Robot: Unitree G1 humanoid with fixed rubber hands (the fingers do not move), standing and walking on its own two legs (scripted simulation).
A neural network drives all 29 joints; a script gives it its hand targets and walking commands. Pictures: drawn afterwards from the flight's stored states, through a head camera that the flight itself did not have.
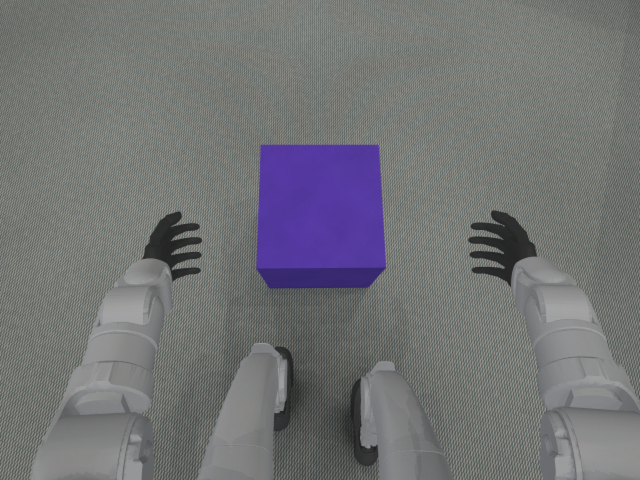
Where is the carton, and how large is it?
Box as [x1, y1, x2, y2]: [256, 145, 385, 287]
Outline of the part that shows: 261,145 256,268 268,286 367,287 385,267 378,145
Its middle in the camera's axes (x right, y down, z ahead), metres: +0.00 -0.04 +1.01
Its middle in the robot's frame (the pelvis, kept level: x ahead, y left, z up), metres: +0.57 +0.02 -0.55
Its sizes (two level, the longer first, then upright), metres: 0.299 0.281 0.275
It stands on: the floor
